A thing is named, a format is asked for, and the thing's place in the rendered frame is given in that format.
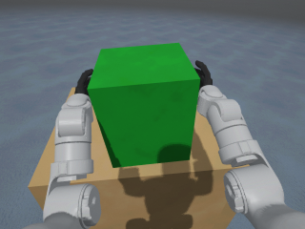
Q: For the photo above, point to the robot left upper arm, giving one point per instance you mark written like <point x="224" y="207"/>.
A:
<point x="74" y="206"/>

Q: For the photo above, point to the left robot forearm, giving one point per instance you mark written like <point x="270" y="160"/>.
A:
<point x="72" y="140"/>

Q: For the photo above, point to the left robot hand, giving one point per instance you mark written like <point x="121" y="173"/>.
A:
<point x="83" y="83"/>

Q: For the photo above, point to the right robot forearm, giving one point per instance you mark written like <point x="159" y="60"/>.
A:
<point x="236" y="145"/>

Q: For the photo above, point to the carton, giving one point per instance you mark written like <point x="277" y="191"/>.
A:
<point x="145" y="99"/>

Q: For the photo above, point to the robot right upper arm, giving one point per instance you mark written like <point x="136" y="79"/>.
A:
<point x="255" y="192"/>

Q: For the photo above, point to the right robot hand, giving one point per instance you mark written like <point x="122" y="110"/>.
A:
<point x="204" y="74"/>

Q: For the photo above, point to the pedestal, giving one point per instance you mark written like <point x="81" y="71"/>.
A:
<point x="185" y="194"/>

